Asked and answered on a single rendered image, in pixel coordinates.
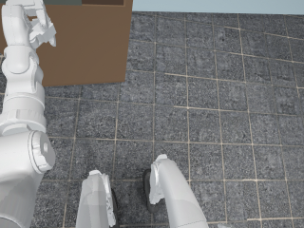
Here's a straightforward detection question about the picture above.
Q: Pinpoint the cabinet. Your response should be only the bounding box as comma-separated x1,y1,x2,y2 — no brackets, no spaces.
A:
0,0,133,87

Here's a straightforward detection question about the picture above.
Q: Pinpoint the left robot shin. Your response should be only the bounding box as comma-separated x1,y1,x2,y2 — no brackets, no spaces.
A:
82,170,116,226

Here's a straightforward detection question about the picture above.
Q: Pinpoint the robot right thigh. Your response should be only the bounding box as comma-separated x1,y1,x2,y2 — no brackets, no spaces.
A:
151,158,209,228

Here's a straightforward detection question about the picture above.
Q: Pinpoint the robot left upper arm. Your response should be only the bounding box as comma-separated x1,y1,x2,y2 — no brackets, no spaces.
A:
0,130,56,228

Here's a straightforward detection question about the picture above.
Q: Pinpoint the left robot forearm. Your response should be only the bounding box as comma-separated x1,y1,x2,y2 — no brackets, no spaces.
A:
0,45,47,137

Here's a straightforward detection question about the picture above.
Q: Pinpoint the robot left hand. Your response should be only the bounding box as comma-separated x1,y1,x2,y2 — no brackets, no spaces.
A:
1,0,57,52

